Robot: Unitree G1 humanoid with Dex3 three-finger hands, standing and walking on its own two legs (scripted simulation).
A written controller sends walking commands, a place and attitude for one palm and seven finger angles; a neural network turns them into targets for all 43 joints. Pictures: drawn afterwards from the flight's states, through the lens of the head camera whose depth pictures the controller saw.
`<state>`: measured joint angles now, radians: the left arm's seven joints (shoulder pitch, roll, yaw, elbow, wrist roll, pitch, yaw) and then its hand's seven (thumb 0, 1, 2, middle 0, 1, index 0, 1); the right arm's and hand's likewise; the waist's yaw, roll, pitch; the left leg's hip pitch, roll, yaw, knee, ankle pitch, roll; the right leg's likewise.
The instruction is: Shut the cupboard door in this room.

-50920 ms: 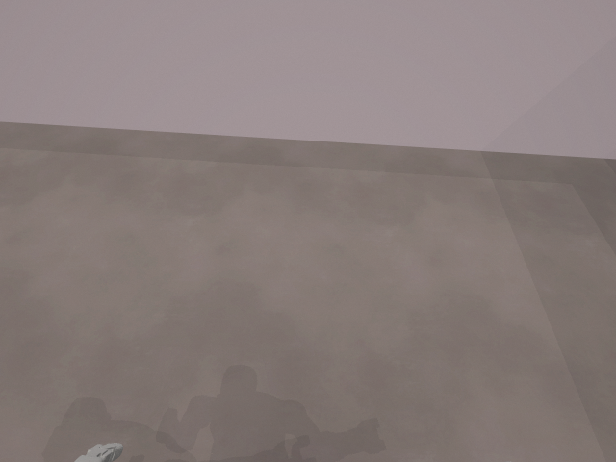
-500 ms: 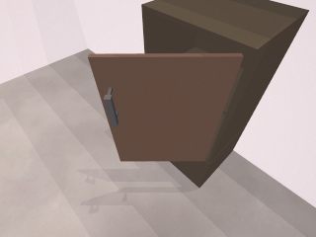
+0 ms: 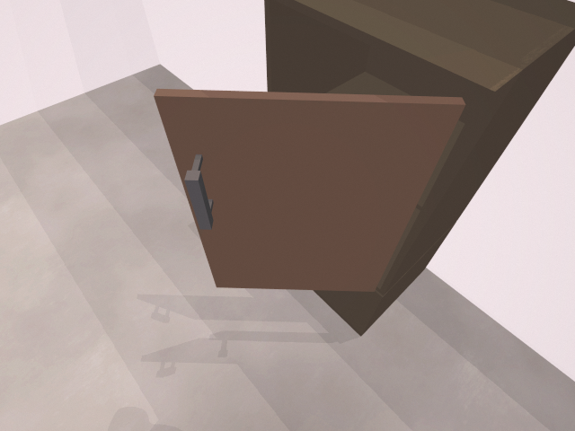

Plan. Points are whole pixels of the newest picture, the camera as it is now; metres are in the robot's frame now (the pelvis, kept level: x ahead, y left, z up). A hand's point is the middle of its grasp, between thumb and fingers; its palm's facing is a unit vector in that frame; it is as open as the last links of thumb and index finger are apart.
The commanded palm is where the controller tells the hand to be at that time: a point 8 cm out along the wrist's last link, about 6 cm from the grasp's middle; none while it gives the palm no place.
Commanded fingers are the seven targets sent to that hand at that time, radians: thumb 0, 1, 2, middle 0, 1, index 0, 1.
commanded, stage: come to a stop and stand still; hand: left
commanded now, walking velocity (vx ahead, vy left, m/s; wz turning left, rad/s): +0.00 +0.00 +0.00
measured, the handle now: (202, 193) +0.47 +0.18 +0.02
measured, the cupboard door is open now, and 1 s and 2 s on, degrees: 46 46 46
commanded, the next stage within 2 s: look again from close up in 0.54 s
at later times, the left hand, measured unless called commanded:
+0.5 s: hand out of the picture -0.02 +0.24 -0.16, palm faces -0.02 -0.97 -0.25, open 7.4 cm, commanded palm none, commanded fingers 0.00 0.90 0.90 -0.20 -0.30 -0.20 -0.30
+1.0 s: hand out of the picture +0.00 +0.20 -0.17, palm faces -0.03 -0.98 -0.20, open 7.4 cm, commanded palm none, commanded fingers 0.00 0.90 0.90 -0.20 -0.30 -0.20 -0.30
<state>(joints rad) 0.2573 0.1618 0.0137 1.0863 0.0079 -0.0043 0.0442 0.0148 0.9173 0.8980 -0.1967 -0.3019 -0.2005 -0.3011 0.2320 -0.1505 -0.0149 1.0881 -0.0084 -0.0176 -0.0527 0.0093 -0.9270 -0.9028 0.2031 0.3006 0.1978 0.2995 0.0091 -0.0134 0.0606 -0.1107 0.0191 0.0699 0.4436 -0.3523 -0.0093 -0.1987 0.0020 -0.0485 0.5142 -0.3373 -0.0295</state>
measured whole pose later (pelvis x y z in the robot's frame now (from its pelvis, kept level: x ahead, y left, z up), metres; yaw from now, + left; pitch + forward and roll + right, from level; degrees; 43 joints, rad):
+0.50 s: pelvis -0.05 +0.04 +0.00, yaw -1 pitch -1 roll +1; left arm 0.28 0.21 -0.01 1.01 0.02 0.01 0.02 0.00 0.90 0.90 -0.20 -0.30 -0.20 -0.30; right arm 0.26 -0.21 0.01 1.02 -0.02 -0.01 0.00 0.00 -0.91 -0.90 0.20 0.30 0.20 0.30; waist 0.00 0.02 0.02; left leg -0.22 -0.03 0.08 0.46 -0.23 0.05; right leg -0.24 -0.05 -0.01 0.50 -0.25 0.01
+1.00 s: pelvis -0.03 +0.02 +0.00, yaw -1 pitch -1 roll +1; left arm 0.22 0.18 -0.02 1.10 0.01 -0.01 0.02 0.01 0.91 0.90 -0.20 -0.30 -0.20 -0.30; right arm 0.22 -0.17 0.02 1.12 -0.01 -0.03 -0.02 0.00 -0.91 -0.90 0.20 0.30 0.20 0.30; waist 0.00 -0.01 0.04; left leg -0.17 -0.01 0.07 0.44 -0.25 0.02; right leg -0.20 -0.02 -0.02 0.47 -0.26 0.00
